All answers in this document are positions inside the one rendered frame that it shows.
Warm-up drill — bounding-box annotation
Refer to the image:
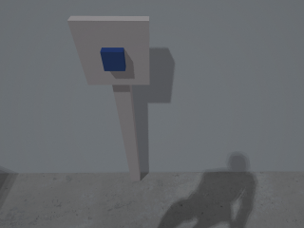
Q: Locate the button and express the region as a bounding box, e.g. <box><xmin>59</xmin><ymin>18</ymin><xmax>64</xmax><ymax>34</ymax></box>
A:
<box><xmin>100</xmin><ymin>47</ymin><xmax>126</xmax><ymax>71</ymax></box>

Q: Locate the panel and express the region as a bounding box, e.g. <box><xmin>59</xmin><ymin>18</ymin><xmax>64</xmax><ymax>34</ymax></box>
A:
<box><xmin>67</xmin><ymin>15</ymin><xmax>150</xmax><ymax>181</ymax></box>

